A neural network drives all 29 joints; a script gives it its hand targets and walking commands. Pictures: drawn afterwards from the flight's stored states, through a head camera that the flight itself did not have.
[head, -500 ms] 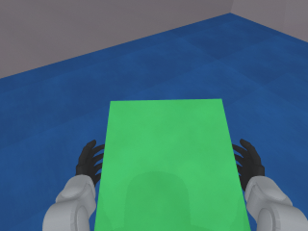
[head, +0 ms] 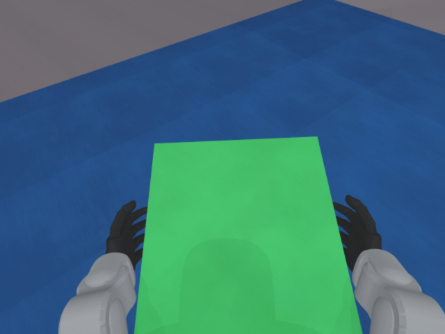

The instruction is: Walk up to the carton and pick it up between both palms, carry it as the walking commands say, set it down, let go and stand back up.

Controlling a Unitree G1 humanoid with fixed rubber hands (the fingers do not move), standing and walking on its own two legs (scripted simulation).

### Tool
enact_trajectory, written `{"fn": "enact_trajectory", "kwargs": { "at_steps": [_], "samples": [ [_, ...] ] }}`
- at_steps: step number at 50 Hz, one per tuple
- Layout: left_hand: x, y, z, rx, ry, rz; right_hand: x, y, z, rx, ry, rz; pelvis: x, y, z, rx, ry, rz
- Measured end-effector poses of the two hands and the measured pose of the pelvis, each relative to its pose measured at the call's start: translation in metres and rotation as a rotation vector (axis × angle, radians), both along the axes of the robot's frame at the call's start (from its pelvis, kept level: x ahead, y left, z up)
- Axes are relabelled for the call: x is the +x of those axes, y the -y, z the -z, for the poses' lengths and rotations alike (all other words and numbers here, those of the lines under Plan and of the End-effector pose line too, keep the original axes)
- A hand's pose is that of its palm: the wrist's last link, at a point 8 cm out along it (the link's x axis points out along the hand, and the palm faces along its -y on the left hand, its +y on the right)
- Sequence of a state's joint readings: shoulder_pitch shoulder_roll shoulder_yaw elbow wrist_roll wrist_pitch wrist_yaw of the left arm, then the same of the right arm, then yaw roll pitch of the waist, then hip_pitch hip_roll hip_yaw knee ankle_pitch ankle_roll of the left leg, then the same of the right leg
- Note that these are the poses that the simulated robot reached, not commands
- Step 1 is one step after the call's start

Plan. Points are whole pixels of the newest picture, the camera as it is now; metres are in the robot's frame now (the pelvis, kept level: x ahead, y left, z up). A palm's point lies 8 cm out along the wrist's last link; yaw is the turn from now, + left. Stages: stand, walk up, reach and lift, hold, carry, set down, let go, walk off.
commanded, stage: carry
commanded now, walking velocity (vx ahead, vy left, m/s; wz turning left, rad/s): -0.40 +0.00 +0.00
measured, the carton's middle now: (239, 247) +0.27 +0.00 +0.03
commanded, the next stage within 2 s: none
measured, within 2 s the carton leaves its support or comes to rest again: neither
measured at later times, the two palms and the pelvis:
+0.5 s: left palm out of the picture -0.04 +0.16 +0.10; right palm out of the picture -0.06 -0.18 +0.09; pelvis -0.27 +0.01 +0.01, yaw -3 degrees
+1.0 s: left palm out of the picture -0.33 +0.22 +0.10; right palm out of the picture -0.32 -0.12 +0.11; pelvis -0.55 +0.04 +0.01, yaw +0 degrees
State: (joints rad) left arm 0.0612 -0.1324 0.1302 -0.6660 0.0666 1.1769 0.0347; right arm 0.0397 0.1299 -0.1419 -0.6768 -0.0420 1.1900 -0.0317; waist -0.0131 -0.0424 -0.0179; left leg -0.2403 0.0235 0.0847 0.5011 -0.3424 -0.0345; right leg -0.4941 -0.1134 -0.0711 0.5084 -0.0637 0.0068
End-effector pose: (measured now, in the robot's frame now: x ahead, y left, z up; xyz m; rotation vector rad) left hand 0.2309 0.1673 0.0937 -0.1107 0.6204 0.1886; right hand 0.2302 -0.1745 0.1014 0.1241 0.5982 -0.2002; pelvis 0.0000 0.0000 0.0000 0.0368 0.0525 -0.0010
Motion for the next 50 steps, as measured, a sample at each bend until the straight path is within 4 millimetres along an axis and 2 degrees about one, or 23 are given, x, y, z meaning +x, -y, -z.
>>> {"fn": "enact_trajectory", "kwargs": {
  "at_steps": [2, 4, 10, 15, 20, 22, 25, 30, 36, 40, 43, 45, 50],
  "samples": [
    [-0.029, -0.016, 0.011, -0.026, -0.038, -0.023, -0.023, -0.016, 0.006, -0.023, -0.040, -0.023, -0.023, -0.009, -0.001, -0.002, 0.010, -0.005],
    [-0.057, -0.027, 0.013, -0.049, -0.065, -0.044, -0.047, -0.027, 0.004, -0.036, -0.065, -0.035, -0.044, -0.016, -0.006, -0.033, 0.027, -0.008],
    [-0.115, -0.041, -0.005, -0.054, 0.003, -0.049, -0.103, -0.042, -0.016, -0.047, 0.001, -0.044, -0.102, -0.027, -0.011, -0.072, 0.030, -0.001],
    [-0.158, -0.033, -0.012, -0.026, 0.018, -0.008, -0.162, -0.033, -0.013, -0.019, 0.016, -0.003, -0.151, -0.029, -0.008, -0.074, 0.019, 0.027],
    [-0.211, -0.010, -0.007, 0.015, 0.001, 0.044, -0.231, -0.011, 0.007, 0.024, -0.001, 0.047, -0.213, -0.021, 0.001, -0.078, 0.016, 0.043],
    [-0.238, -0.002, -0.004, 0.025, -0.039, 0.053, -0.261, -0.003, 0.013, 0.033, -0.041, 0.054, -0.237, -0.017, -0.003, -0.063, 0.032, 0.043],
    [-0.271, 0.004, -0.010, 0.038, -0.045, 0.059, -0.294, 0.004, 0.007, 0.050, -0.047, 0.066, -0.270, -0.013, -0.011, -0.014, 0.045, 0.056],
    [-0.317, 0.004, -0.022, 0.054, 0.001, 0.053, -0.335, 0.004, -0.003, 0.054, 0.002, 0.051, -0.321, -0.012, -0.013, 0.022, 0.034, 0.062],
    [-0.384, -0.013, -0.013, 0.035, 0.002, 0.017, -0.390, -0.013, -0.001, 0.031, 0.002, 0.015, -0.388, -0.020, -0.007, 0.029, 0.002, 0.023],
    [-0.443, -0.037, 0.006, 0.004, -0.009, -0.019, -0.436, -0.037, 0.008, 0.002, -0.009, -0.021, -0.441, -0.033, 0.003, 0.017, -0.005, -0.006],
    [-0.492, -0.051, 0.016, -0.027, -0.064, -0.053, -0.478, -0.052, 0.014, -0.013, -0.065, -0.043, -0.478, -0.040, -0.002, -0.001, 0.019, -0.006],
    [-0.517, -0.056, 0.011, -0.034, -0.059, -0.061, -0.501, -0.056, 0.007, -0.021, -0.059, -0.050, -0.499, -0.041, -0.007, -0.033, 0.036, -0.011],
    [-0.559, -0.055, -0.006, -0.037, 0.005, -0.049, -0.546, -0.055, -0.013, -0.035, 0.002, -0.046, -0.545, -0.040, -0.011, -0.071, 0.029, -0.009]
  ]
}}
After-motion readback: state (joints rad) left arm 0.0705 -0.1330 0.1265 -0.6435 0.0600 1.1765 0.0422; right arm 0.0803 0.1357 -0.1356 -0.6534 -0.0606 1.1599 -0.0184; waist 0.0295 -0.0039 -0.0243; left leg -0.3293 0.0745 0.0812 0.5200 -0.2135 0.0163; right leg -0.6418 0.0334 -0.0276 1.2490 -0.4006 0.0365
